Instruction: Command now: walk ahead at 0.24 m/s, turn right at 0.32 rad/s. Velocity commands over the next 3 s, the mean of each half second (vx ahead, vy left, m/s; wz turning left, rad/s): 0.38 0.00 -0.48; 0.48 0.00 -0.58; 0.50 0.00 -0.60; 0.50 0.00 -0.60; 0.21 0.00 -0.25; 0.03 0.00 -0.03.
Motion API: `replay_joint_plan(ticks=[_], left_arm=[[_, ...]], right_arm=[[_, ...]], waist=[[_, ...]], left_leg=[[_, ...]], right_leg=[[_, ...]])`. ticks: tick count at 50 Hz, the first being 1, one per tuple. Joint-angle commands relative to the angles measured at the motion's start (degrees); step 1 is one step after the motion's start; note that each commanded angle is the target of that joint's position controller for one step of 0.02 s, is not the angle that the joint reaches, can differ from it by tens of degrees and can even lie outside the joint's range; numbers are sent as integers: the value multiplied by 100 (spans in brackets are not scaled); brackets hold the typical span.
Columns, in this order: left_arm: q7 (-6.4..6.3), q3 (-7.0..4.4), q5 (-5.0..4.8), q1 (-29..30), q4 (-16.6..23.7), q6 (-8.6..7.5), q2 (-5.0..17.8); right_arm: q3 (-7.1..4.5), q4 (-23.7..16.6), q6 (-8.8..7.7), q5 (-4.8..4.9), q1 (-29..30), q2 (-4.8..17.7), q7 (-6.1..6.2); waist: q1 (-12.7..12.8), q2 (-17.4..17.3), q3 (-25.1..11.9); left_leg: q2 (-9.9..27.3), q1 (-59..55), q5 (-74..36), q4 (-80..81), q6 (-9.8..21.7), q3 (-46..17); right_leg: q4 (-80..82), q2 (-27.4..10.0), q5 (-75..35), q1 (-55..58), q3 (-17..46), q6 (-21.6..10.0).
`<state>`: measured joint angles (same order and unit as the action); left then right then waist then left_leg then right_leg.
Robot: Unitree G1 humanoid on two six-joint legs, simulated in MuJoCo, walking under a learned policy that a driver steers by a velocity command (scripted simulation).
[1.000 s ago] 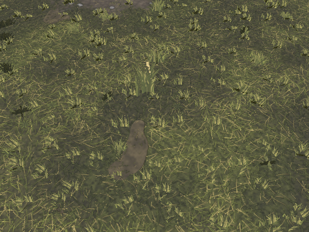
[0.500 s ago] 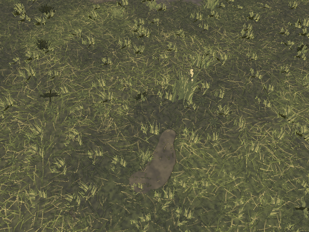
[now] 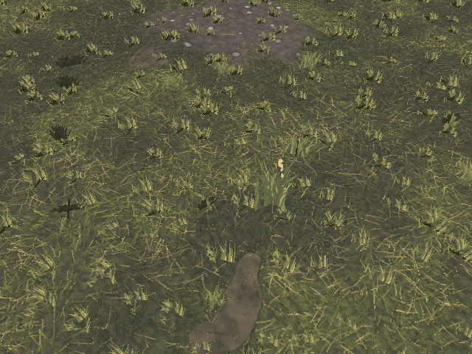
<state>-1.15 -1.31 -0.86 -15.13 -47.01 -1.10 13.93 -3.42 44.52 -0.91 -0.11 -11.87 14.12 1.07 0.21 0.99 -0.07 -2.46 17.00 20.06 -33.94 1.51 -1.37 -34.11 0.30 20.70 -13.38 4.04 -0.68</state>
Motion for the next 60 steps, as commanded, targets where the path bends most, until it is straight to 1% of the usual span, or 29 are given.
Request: replay_joint_plan(ticks=[1,3,4,5,6,8,11,16,19,21,23,24,25,26,27,28,29,31,33,37,42,47,49,50,51,52,53,55,60], left_arm=[[-33,-300,-86,125,435,-104,1082],[-7,-241,-95,638,701,-116,824],[-1,-163,-98,935,911,-149,497],[7,-139,-100,946,1151,-214,417],[6,-240,-93,812,1101,-257,761],[84,-267,-154,568,980,-258,710],[251,-234,-139,911,1126,-178,510],[424,-101,-78,1460,1560,-167,236],[475,-161,-83,1609,1712,-139,433],[486,-270,-62,1456,1760,-111,644],[446,-514,-48,261,1485,-54,1016],[339,-706,-65,-712,1223,14,1343],[223,-806,-113,-880,1184,31,2027],[254,-700,-73,-960,1427,-73,1860],[295,-592,-8,-756,1338,-169,1459],[295,-540,8,-471,1314,-229,1313],[297,-478,28,-45,1376,-266,1144],[291,-434,144,372,1516,-300,1000],[258,-432,69,345,1443,-344,966],[118,-473,14,-129,1203,-325,1114],[39,-508,-75,-636,932,-242,1205],[-15,-516,-78,-803,791,-98,1161],[-5,-476,-59,-635,844,-63,1037],[27,-366,1,-506,964,-88,758],[31,-249,-98,-1195,1056,-136,404],[12,-249,-134,-1346,1074,-167,717],[15,-378,-155,-869,1046,-144,1177],[30,-408,-32,-185,1220,-109,1141],[108,-326,-55,-59,1367,16,614]], right_arm=[[-140,-437,-408,114,230,393,-58],[-235,-250,-562,114,-346,622,-95],[-329,-73,-588,88,-946,909,-77],[-457,60,-570,31,-1392,1417,-100],[-390,52,-571,-24,-1403,1164,-84],[-288,-48,-550,-8,-1132,835,-38],[-182,-28,-464,-15,-818,620,-33],[-251,52,-418,28,-742,1044,20],[-299,145,-394,115,-836,1233,-7],[-333,167,-356,152,-806,1342,-14],[-360,128,-289,179,-712,1449,14],[-303,69,-309,110,-775,1328,41],[-44,-234,-377,-182,-1235,482,-23],[3,-396,-595,3,-1015,663,-96],[-136,-554,-700,261,-269,1143,-128],[-94,-649,-762,269,-80,1089,-107],[-88,-567,-768,123,-113,1043,-52],[-141,-508,-641,-9,-365,1083,-38],[-126,-480,-520,-76,-379,964,-41],[-35,-741,-465,-134,543,715,-30],[33,-982,-576,-20,1543,615,-159],[-65,-1074,-697,38,1655,850,-267],[-200,-889,-746,33,820,1058,-212],[-294,-801,-768,-63,-40,1313,-160],[-430,-651,-695,-154,-872,1783,-114],[-362,-555,-633,15,-965,1417,-170],[-246,-630,-578,58,-673,990,-142],[-143,-626,-485,-9,-155,731,-109],[-169,-375,-582,-12,19,781,-122]], waist=[[-145,738,582],[-527,412,411],[-739,-317,279],[-714,-1482,140],[-682,-1182,230],[-441,-487,185],[-409,-601,413],[-493,-520,428],[-455,-607,482],[-226,-680,345],[518,-636,-361],[964,-398,-812],[458,1444,-1263],[612,1193,-2473],[757,572,-1542],[537,353,-872],[236,-35,-505],[-169,201,-332],[-235,134,-246],[50,77,61],[429,282,143],[367,537,63],[-88,668,-314],[-520,425,-1080],[-473,-1004,-2104],[-438,-1662,-2151],[-530,-1028,-1249],[-380,-503,-173],[-65,-641,216]], left_leg=[[81,183,308,146,148,-23],[449,-961,237,832,317,-467],[1027,-1920,712,1404,568,-1424],[2150,-2596,698,2016,1186,-3214],[2631,-2707,-108,1963,1502,-3589],[2352,-2789,-636,1915,1218,-2506],[1830,-2174,-1483,2319,790,-1008],[1571,-1529,-2080,2499,692,302],[1726,-1531,-2402,2418,584,646],[1810,-1733,-4022,1875,463,916],[1649,-1511,-5537,173,256,1269],[1452,-479,-4837,-1260,50,1301],[593,1834,544,-3623,-316,1183],[70,2607,1442,-4739,-318,-316],[366,3195,781,-4842,-194,-505],[595,3160,227,-4425,-86,-416],[819,2749,-136,-3949,-88,-429],[1003,1969,-451,-3436,-122,-510],[984,1835,-593,-3013,-262,-390],[779,2096,-1853,-1525,-486,-314],[376,1553,-2742,55,-468,-286],[173,1173,-1847,710,-253,-394],[174,-105,-1711,1062,42,-233],[891,-1648,-1666,819,427,-797],[2272,-4021,-731,884,1358,-3011],[2733,-4175,439,1414,1507,-4376],[2517,-3416,873,1566,1230,-3666],[2019,-1932,-240,1867,946,-2276],[1711,-890,-1608,2508,983,-766]], right_leg=[[1782,-1117,2091,-623,2248,-1033],[1117,-661,1190,-1267,1737,-716],[-118,-36,756,-2142,864,-367],[-1620,346,856,-3028,199,-142],[-2747,94,1418,-3643,470,-116],[-3368,-259,567,-3931,573,-208],[-2876,-539,-373,-3628,195,-88],[-1207,-539,-1486,-2724,-397,117],[-630,-407,-1580,-2177,-667,-80],[-436,-149,-1325,-1690,-867,-357],[-136,346,-1322,-20,-1128,-722],[-121,349,-1296,1567,-755,-929],[280,-1228,-662,3381,2086,-1715],[1668,-2028,1133,3842,4809,-2416],[2002,-1873,1155,3280,4206,-1992],[2002,-1667,685,2408,3458,-1807],[1955,-1427,-145,1502,2828,-1646],[2115,-1072,-1096,439,2171,-1586],[2216,-946,-1635,27,1775,-1631],[2245,-666,-1857,-181,1323,-1455],[2029,-558,-1412,-48,1413,-1169],[1244,-779,-1784,798,2116,-1065],[566,-535,-2546,680,2055,-855],[-722,-261,-2353,75,1727,-647],[-2753,561,-445,-1945,863,-135],[-3699,364,1292,-2908,756,-45],[-4102,39,829,-3264,754,8],[-3840,-313,78,-3123,417,63],[-3095,-673,-508,-2771,190,121]])
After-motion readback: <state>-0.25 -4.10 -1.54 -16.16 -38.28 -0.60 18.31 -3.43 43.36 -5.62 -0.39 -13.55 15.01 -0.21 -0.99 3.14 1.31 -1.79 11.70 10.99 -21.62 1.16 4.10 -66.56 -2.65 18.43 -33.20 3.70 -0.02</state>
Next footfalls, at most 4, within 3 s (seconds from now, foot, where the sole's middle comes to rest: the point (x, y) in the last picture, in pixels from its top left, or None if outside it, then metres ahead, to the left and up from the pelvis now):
0.48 right None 0.32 -0.21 -0.77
1.00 left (302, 308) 0.67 -0.16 -0.77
1.50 right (432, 301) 0.69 -0.56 -0.77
1.98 left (449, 217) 1.01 -0.71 -0.77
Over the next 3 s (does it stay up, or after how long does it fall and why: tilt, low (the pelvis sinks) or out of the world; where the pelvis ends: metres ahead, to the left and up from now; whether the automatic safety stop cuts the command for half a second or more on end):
stays up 0.89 -0.78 0.00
